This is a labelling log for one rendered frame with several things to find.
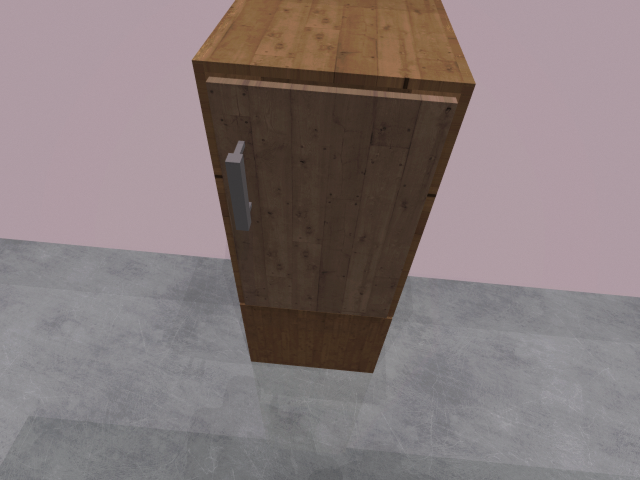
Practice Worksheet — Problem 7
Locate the handle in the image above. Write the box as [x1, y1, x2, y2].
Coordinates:
[225, 141, 252, 231]

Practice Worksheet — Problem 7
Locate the cupboard door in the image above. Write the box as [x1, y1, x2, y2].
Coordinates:
[206, 77, 458, 318]

